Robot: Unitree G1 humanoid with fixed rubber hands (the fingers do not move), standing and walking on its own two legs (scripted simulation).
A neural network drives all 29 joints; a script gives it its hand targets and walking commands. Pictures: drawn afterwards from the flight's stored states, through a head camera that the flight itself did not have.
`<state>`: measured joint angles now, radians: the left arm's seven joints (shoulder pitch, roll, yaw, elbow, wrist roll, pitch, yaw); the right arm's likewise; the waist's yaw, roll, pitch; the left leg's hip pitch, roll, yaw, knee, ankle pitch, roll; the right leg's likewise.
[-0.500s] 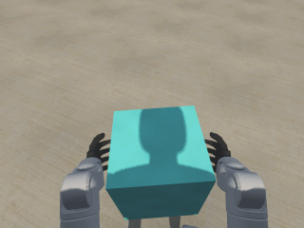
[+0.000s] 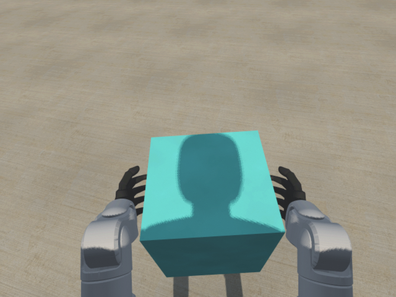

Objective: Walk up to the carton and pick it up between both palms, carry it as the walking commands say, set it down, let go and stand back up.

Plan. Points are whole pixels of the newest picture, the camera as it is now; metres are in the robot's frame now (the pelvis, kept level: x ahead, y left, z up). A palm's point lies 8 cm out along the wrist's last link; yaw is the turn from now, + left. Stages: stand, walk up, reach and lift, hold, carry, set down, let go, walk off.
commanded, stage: carry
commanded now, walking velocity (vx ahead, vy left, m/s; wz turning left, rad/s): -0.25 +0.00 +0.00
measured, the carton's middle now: (209, 209) +0.30 -0.02 +0.02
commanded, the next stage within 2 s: none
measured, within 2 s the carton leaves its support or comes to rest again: neither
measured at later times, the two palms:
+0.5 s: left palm out of the picture +0.07 +0.17 +0.08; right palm out of the picture +0.07 -0.13 +0.08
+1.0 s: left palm out of the picture -0.15 +0.20 +0.06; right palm out of the picture -0.13 -0.10 +0.08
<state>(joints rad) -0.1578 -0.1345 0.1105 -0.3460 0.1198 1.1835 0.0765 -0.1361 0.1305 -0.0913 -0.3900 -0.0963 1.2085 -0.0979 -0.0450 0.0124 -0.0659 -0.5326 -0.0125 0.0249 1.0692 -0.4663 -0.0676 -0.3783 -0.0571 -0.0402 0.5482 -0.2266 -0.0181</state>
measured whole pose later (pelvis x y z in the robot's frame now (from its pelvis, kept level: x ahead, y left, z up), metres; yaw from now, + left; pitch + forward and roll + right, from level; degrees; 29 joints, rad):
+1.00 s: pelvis -0.40 +0.02 +0.00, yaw +2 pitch +3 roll -1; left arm -0.13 -0.13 0.13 -0.33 0.13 1.20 0.08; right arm -0.14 0.13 -0.07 -0.31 -0.10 1.20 -0.09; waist 0.02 -0.03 -0.05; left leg -0.31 0.02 0.05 0.55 -0.29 0.02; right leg -0.56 -0.03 -0.05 0.81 -0.41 0.04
